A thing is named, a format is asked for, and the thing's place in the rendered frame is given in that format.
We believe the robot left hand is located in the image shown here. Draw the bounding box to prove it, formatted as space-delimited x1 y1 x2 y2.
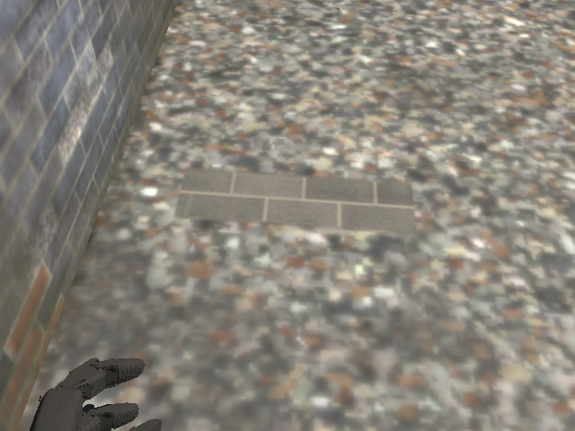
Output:
30 358 162 431

